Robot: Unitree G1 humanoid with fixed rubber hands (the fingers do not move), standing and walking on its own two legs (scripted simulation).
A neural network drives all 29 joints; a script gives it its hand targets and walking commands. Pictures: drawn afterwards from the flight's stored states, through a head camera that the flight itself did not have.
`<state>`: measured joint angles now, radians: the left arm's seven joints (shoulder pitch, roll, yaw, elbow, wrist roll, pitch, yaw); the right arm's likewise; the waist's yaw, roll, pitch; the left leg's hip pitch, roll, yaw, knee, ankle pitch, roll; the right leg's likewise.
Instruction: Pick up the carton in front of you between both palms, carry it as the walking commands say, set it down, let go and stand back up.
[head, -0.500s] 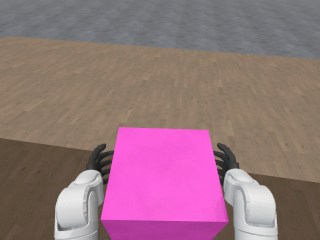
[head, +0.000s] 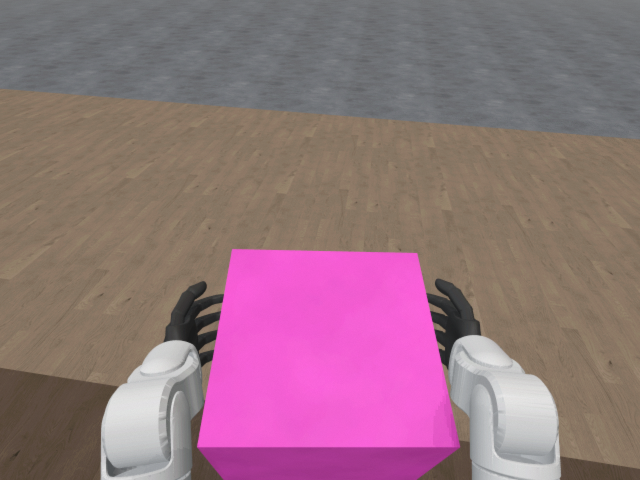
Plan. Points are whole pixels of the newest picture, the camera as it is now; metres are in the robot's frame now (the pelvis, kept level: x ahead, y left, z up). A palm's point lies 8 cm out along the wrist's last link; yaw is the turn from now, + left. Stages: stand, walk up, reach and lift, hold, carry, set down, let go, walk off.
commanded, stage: carry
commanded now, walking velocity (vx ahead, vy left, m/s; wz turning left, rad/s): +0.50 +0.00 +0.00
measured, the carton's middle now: (321, 380) +0.26 +0.00 +0.03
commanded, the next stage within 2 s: none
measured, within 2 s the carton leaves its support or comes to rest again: neither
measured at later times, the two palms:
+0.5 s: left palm (232, 143) +0.67 +0.16 +0.12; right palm (398, 141) +0.66 -0.14 +0.13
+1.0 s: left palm (251, 72) +1.04 +0.16 +0.11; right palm (369, 74) +1.04 -0.14 +0.11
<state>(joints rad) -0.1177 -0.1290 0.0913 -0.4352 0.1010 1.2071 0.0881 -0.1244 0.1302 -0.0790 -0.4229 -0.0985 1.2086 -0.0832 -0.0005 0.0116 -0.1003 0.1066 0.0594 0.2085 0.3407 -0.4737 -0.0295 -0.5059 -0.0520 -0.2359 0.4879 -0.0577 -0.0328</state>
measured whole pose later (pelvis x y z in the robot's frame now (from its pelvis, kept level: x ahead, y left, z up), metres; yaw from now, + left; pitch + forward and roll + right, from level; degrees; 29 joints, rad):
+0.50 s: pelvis +0.33 +0.01 -0.01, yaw -2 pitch +3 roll -1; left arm -0.51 -0.04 0.16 -0.09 0.07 1.21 0.12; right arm -0.52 0.04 -0.17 -0.09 -0.08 1.22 -0.10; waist 0.01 0.00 -0.06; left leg -0.54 0.04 0.17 0.54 -0.08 0.07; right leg 0.01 -0.04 -0.18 0.48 -0.51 0.01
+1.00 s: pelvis +0.68 +0.01 -0.02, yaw +1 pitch +5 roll +2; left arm -0.64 -0.04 0.24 -0.05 0.08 1.18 0.13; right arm -0.65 0.04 -0.22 -0.03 -0.05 1.17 -0.13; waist -0.02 -0.03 0.00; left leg -0.16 -0.04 0.15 0.82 -0.46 0.09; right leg -0.44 0.01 -0.12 0.42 0.15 -0.07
